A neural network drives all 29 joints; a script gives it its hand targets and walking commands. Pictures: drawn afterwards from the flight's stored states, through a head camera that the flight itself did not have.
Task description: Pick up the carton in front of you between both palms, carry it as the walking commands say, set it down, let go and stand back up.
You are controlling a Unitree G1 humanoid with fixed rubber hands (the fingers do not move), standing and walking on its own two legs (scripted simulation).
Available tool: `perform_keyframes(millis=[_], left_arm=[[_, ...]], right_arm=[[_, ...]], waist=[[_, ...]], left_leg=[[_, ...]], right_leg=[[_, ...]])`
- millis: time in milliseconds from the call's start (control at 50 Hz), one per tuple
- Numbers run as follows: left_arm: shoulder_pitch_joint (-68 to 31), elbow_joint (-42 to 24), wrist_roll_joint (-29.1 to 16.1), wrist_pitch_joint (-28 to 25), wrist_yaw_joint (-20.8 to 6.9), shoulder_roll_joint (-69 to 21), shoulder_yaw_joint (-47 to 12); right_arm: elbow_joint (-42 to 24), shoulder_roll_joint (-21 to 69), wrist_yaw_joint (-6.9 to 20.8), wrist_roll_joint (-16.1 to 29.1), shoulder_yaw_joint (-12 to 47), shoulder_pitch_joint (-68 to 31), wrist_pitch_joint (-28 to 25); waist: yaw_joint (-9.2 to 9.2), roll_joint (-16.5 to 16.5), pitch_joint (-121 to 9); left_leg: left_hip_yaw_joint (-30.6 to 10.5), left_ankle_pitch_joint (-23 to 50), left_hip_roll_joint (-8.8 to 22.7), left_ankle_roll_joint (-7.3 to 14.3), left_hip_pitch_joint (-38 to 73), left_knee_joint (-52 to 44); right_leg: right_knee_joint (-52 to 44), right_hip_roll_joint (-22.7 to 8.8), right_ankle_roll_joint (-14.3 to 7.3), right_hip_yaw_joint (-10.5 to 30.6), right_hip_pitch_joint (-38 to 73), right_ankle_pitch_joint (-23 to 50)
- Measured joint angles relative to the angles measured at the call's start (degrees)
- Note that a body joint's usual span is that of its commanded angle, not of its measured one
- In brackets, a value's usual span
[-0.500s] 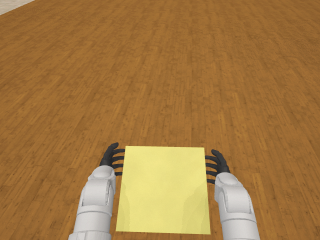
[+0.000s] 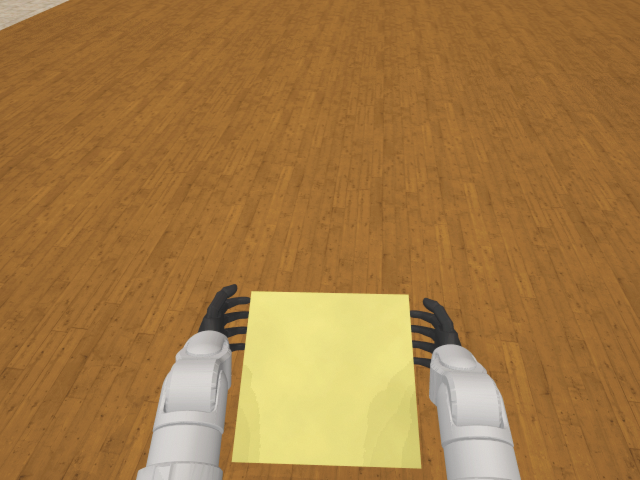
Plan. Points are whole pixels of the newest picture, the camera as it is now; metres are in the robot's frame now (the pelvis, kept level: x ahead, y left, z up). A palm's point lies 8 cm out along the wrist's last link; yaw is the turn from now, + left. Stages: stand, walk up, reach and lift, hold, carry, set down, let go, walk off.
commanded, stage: carry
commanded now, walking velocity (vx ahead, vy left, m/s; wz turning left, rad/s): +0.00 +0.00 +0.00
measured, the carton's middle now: (328, 383) +0.30 +0.00 -0.08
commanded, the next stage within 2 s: none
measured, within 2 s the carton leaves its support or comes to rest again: neither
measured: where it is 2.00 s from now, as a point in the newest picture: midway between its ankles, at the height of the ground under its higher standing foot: (317, 463)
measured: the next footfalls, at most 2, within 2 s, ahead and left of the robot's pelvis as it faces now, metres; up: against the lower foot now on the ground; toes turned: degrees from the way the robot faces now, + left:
right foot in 0.78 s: +0.39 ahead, -0.10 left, +0.00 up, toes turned -2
left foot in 1.04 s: +0.44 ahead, +0.12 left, +0.00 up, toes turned -10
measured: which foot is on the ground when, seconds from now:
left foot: down 0.00-0.82, up 0.84-1.00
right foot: down 0.00-0.42, up 0.44-0.76, down 0.78-1.00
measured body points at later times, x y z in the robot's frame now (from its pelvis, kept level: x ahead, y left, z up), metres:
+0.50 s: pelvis +0.09 +0.03 +0.01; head +0.10 +0.04 +0.46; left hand +0.40 +0.18 +0.03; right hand +0.39 -0.12 +0.03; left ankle +0.09 +0.12 -0.73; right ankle -0.02 -0.07 -0.68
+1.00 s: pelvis +0.31 -0.01 +0.02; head +0.35 -0.02 +0.46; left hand +0.60 +0.16 +0.02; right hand +0.62 -0.14 +0.02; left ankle +0.31 +0.11 -0.71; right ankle +0.35 -0.10 -0.73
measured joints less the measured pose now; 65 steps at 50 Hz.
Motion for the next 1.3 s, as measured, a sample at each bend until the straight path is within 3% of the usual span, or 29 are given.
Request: perform_keyframes(millis=[180, 240, 320, 380, 440, 500, 540, 640, 740, 780, 800, 840, 880, 900, 980, 1040, 1060, 1080, 1180, 1300], left_arm=[[0.5, 0.2, -0.1, 0.0, -0.1, 0.1, -0.3], [1.8, 0.4, -0.2, 0.7, -0.4, 0.3, -1.0], [2.2, -0.3, -0.3, 1.4, -0.2, 0.3, -2.4], [0.9, -1.2, 0.0, 0.9, 0.4, 0.1, -2.6], [0.3, -2.2, 0.2, -0.2, 1.0, 0.1, -0.9], [1.2, -2.8, -0.5, -0.9, 1.2, 0.2, 0.0], [1.6, -2.8, -1.2, -0.7, 0.8, 0.3, -0.2], [3.6, -5.2, -1.6, -0.5, 1.5, 0.6, -1.1], [4.1, -8.6, -2.5, 0.4, 1.9, 0.6, -1.1], [3.4, -8.3, -2.5, 0.6, 1.3, 0.5, -1.0], [2.5, -7.3, -2.3, 0.4, 1.0, 0.4, -1.1], [0.6, -4.0, -2.0, -0.5, 0.6, 0.1, -1.4], [-0.3, -1.9, -1.7, -0.7, 0.4, -0.1, -1.8], [-0.1, -1.5, -1.6, -0.8, 0.2, -0.1, -1.9], [2.1, -3.1, -1.8, -1.6, 0.1, 0.3, -2.2], [2.8, -4.4, -2.5, -2.2, 0.3, 0.4, -2.4], [3.0, -5.0, -2.7, -2.2, 0.5, 0.5, -2.5], [3.3, -5.4, -2.9, -2.1, 0.8, 0.5, -2.4], [3.6, -7.3, -2.5, 0.0, 1.8, 0.6, -2.0], [0.7, -2.7, -0.8, 0.0, 0.9, 0.1, -1.4]], right_arm=[[0.2, -0.1, 0.0, 0.1, 0.1, 0.5, -0.1], [0.7, -0.3, 0.2, 0.3, 0.4, 2.2, -0.1], [-0.1, -0.4, 0.2, 0.4, 0.1, 2.9, 0.1], [-0.9, -0.3, -0.3, 0.5, -0.7, 1.3, -0.2], [-0.4, 0.2, -0.4, 0.5, -0.2, -1.0, -1.1], [-0.9, 0.1, -0.3, 0.6, 1.4, -0.4, -1.3], [-1.8, -0.2, -0.3, 1.1, 1.8, 1.2, -1.3], [-4.6, -0.5, -1.0, 3.2, 3.7, 3.6, -0.9], [-7.1, -0.4, -1.4, 3.3, 4.6, 3.2, -0.1], [-7.3, -0.4, -1.2, 2.4, 4.2, 2.8, 0.3], [-6.9, -0.4, -1.1, 1.8, 3.4, 2.2, 0.3], [-5.2, -0.1, -1.2, 0.4, 0.8, 0.6, -0.2], [-4.6, -0.1, -1.6, -0.3, -0.5, 0.1, -0.3], [-4.5, -0.1, -1.6, -0.3, -0.8, 0.1, -0.3], [-4.6, -0.1, -1.5, 0.3, 0.3, 0.7, -1.1], [-5.4, -0.3, -1.5, 0.8, 0.8, 1.6, -2.2], [-5.8, -0.3, -1.6, 1.2, 1.0, 1.9, -2.4], [-6.0, -0.3, -1.7, 1.7, 1.4, 2.3, -2.6], [-6.2, -0.4, -1.2, 2.6, 2.6, 2.5, -1.6], [-2.3, 0.0, -0.4, -0.1, 0.1, 0.2, -1.6]], waist=[[0.13, -0.1, -0.3], [0.49, -1.1, -1.7], [0.87, -2.5, -2.9], [0.71, -3.1, -2.1], [0.21, -3.6, -0.8], [-0.64, -1.3, 0.0], [-0.97, -0.1, 0.0], [-1.41, 1.2, 0.8], [-0.47, 1.2, 1.4], [0.17, 1.1, 1.0], [0.59, 1.3, 0.8], [1.28, 2.7, 1.2], [1.13, 2.6, 2.1], [0.92, 2.4, 2.4], [0.3, 1.4, 3.6], [-0.15, 1.8, 5.0], [-0.23, 2.0, 5.2], [-0.25, 1.3, 5.2], [0.0, -1.0, 1.5], [0.52, -0.2, -1.9]], left_leg=[[-0.1, -0.4, 0.1, -0.4, 0.4, -0.3], [0.0, -8.0, 0.0, -1.5, 0.7, 2.8], [-1.0, -12.1, -0.3, -1.8, 0.6, 8.0], [-0.3, -13.5, -1.0, -1.3, 2.6, 3.3], [2.0, -4.7, -2.2, -0.1, 5.5, -1.2], [2.2, -8.1, -1.9, 0.5, 7.7, -2.4], [1.5, -8.3, -1.5, 0.2, 9.8, -5.1], [0.2, -8.4, -0.8, -1.1, 16.4, -11.4], [-0.5, -12.3, -0.1, -3.3, 22.6, -12.6], [-1.2, -16.4, 0.6, -4.6, 23.5, -8.4], [-1.6, -19.1, 1.4, -5.0, 22.5, -3.7], [-4.3, -21.4, 2.7, -4.5, 16.5, 10.9], [-6.2, -24.4, 1.1, -3.7, 10.0, 21.0], [-6.1, -25.0, 0.4, -3.4, 7.7, 21.6], [-4.3, -20.3, -0.8, -3.5, 3.7, 9.1], [-2.7, -8.1, -0.3, -3.8, 4.6, -2.3], [-2.5, -2.2, 0.1, -3.3, 5.6, -3.8], [-2.0, -1.3, -0.1, -2.6, 6.5, -3.5], [-1.0, -8.6, -0.9, -1.8, 8.9, -2.2], [-0.8, -10.2, -1.1, -1.8, 9.3, -0.3]], right_leg=[[-0.9, 0.2, -0.2, -0.1, 0.7, 0.2], [-4.2, 0.1, -0.6, 0.1, 3.0, 0.8], [-9.9, -0.5, 0.3, 0.2, 5.9, 2.4], [-10.2, -1.7, 1.5, 0.4, 6.5, 1.5], [1.4, -4.2, 2.8, 1.5, 2.2, -1.7], [18.3, -2.9, 2.7, 3.4, -7.1, -6.6], [20.5, -2.5, 2.6, 3.1, -11.7, -6.6], [9.5, -4.0, 3.2, 1.7, -17.7, 3.8], [-2.7, -4.3, 3.4, -1.5, -17.2, 13.9], [-7.5, -3.8, 3.0, -3.6, -14.1, 16.6], [-7.7, -3.6, 1.4, -4.3, -13.3, 20.5], [-3.7, -3.0, -0.8, -5.5, -13.4, 17.3], [-4.5, -3.4, -1.3, -5.8, -11.6, 14.2], [-5.7, -3.6, -0.9, -5.8, -10.6, 14.0], [-9.8, -3.8, 0.0, -5.1, -7.1, 14.2], [-8.8, -3.2, 0.6, -4.9, -4.7, 11.9], [-7.5, -2.9, 0.9, -4.9, -4.0, 10.5], [-6.3, -3.2, 1.3, -4.5, -3.5, 9.1], [-5.9, -4.2, 2.8, -3.5, -1.3, 6.1], [-3.2, -4.8, 4.2, -3.1, -1.2, 5.3]])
